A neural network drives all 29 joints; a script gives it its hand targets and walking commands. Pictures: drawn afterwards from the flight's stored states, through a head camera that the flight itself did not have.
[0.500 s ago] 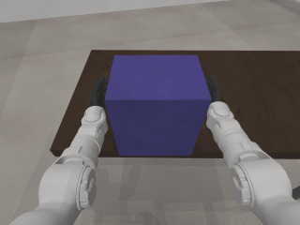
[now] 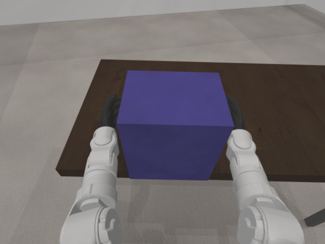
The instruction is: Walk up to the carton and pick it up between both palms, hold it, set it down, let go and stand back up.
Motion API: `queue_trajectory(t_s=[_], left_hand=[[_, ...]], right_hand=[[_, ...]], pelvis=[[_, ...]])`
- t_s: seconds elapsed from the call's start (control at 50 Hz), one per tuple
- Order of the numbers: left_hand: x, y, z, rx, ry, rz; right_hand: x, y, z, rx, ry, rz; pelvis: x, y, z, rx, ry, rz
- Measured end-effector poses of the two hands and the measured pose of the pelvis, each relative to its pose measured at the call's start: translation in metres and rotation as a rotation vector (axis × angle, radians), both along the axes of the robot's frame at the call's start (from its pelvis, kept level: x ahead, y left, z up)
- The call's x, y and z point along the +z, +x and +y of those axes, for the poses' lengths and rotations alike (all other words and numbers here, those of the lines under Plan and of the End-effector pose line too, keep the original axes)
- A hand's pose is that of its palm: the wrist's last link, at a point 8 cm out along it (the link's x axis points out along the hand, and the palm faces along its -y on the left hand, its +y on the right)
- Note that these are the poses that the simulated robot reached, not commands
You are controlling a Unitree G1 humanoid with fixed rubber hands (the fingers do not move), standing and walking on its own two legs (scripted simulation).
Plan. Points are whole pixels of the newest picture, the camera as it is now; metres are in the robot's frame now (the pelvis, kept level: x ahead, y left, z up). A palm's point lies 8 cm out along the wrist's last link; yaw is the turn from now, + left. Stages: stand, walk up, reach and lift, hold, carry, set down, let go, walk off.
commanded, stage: reach and lift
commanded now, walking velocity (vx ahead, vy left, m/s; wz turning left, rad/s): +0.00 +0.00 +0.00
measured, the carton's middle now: (170, 129) +0.41 -0.01 +0.05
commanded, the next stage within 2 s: none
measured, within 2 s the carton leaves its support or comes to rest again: leaves its support in 0.46 s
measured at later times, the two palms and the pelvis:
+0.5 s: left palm (106, 126) +0.38 +0.16 +0.09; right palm (235, 126) +0.38 -0.16 +0.10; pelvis +0.00 +0.00 +0.00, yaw +2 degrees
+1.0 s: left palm (102, 127) +0.36 +0.16 +0.12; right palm (240, 129) +0.36 -0.16 +0.12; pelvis -0.04 -0.01 +0.00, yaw +1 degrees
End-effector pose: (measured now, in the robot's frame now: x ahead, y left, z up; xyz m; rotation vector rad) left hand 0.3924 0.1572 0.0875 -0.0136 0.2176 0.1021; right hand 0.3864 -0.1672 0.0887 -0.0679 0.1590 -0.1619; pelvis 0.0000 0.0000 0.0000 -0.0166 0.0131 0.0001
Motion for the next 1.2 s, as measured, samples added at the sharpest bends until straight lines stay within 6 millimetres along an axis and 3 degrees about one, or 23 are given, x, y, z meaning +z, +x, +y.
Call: queue_trajectory(t_s=[0.48, 0.72, 0.92, 1.04, 1.2], left_hand=[[0.004, -0.008, 0.003, 0.009, 0.001, -0.056], [0.025, -0.028, 0.012, 0.021, -0.027, -0.190], [0.025, -0.032, 0.009, 0.004, -0.004, -0.097], [0.032, -0.029, 0.003, 0.002, 0.022, -0.063], [0.059, -0.024, -0.003, 0.011, 0.028, -0.088]], right_hand=[[0.005, -0.006, 0.003, 0.023, -0.082, -0.087], [0.042, -0.023, 0.013, 0.036, -0.140, -0.226], [0.033, -0.032, 0.010, 0.015, -0.094, -0.132], [0.028, -0.030, 0.003, 0.011, -0.042, -0.101], [0.050, -0.023, -0.003, 0.020, -0.033, -0.132]], pelvis=[[0.000, 0.002, -0.001, 0.032, -0.003, 0.010], [0.001, -0.023, -0.005, 0.054, 0.004, -0.018], [0.002, -0.042, -0.007, 0.029, 0.015, -0.003], [0.001, -0.038, -0.008, 0.021, 0.011, 0.007], [0.001, -0.025, -0.011, 0.030, 0.006, -0.057]])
